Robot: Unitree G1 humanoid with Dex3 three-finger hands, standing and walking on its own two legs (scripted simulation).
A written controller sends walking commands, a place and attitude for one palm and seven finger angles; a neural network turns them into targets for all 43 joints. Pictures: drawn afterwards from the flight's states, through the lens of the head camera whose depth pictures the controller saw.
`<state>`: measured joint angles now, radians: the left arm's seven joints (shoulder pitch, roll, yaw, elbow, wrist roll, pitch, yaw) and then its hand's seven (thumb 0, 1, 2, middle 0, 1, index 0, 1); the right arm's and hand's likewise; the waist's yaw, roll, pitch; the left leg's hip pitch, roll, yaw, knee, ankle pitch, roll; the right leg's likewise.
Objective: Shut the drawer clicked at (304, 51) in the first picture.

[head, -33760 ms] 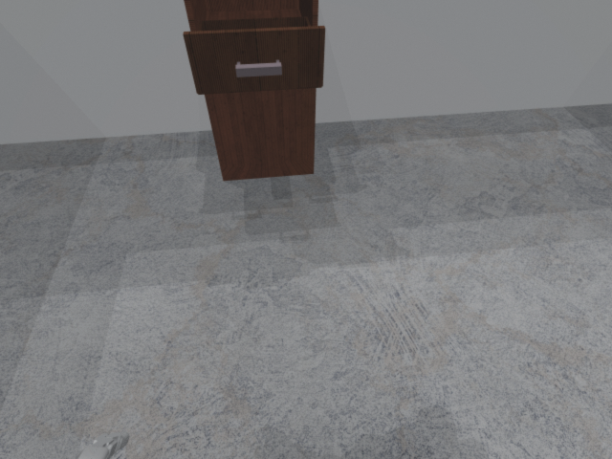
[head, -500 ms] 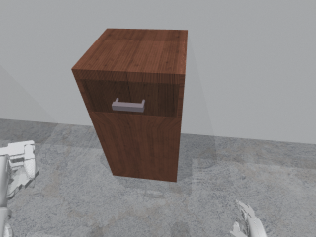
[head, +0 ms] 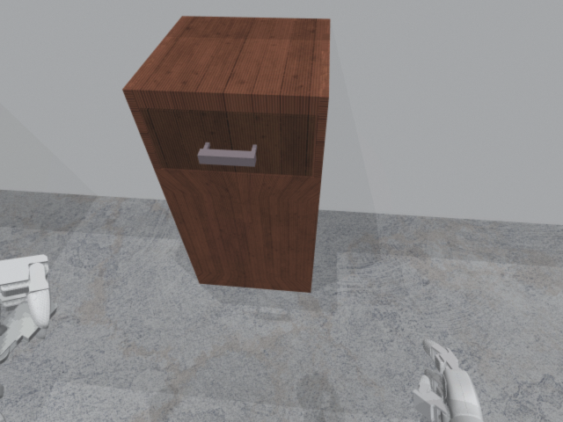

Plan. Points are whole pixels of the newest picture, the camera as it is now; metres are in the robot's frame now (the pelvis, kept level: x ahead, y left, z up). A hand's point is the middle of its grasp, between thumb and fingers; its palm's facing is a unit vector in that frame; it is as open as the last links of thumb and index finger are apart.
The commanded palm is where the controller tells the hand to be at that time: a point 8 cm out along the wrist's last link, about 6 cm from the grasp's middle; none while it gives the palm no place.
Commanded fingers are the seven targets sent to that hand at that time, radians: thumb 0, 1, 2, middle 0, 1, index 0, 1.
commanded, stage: step back with the hand held close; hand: left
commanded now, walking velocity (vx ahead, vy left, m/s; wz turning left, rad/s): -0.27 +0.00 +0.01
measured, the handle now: (229, 152) +0.70 +0.19 -0.04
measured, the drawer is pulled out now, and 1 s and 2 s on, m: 0.00 0.00 0.00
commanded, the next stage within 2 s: stop stepping back and stand still in 0.80 s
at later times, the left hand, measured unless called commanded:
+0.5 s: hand (26, 368) +0.13 +0.24 +0.17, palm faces +0.36 -0.79 -0.50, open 3.3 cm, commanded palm +0.06 +0.28 +0.18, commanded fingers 0.00 0.90 0.90 -1.40 -1.60 -1.40 -1.60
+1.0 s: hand out of the picture +0.06 +0.21 +0.19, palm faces +0.27 -0.84 -0.48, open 3.3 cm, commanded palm +0.00 +0.27 +0.18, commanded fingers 0.00 0.90 0.90 -1.40 -1.60 -1.40 -1.60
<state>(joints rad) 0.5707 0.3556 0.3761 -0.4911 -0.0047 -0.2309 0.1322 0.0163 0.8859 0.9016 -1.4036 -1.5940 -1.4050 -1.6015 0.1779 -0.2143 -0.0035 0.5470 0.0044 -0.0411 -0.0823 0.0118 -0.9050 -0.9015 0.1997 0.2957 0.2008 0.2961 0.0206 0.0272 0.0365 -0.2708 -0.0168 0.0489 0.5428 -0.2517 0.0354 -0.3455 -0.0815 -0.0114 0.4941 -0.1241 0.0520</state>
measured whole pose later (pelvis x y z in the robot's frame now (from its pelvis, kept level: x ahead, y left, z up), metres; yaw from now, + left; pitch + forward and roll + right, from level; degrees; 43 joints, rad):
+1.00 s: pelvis -0.14 -0.01 -0.01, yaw -1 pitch +0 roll -3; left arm 0.59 0.46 0.39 -0.61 -0.05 -0.31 0.09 0.02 0.88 0.90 -1.41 -1.59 -1.41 -1.60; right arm 0.16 -0.18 0.01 0.58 -0.01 -0.09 -0.06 0.01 -0.90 -0.90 0.20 0.30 0.20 0.30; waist -0.02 0.01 0.01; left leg -0.48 0.09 0.09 0.44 0.00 0.02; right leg -0.13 0.07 0.00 0.51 -0.39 -0.02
